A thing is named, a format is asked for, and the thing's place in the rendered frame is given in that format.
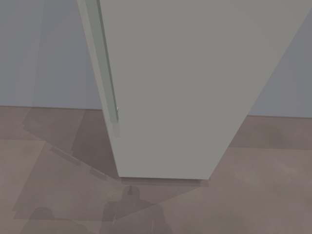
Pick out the fridge door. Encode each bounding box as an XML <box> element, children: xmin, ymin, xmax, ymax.
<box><xmin>77</xmin><ymin>0</ymin><xmax>312</xmax><ymax>179</ymax></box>

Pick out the handle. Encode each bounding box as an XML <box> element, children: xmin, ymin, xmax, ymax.
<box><xmin>85</xmin><ymin>0</ymin><xmax>118</xmax><ymax>123</ymax></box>

